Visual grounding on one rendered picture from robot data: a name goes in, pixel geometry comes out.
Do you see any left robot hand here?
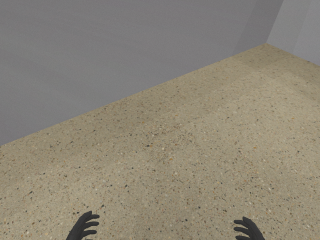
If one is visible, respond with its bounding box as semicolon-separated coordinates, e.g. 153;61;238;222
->
66;211;100;240

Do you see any right robot hand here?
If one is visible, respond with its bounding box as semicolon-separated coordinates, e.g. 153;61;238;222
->
233;216;265;240

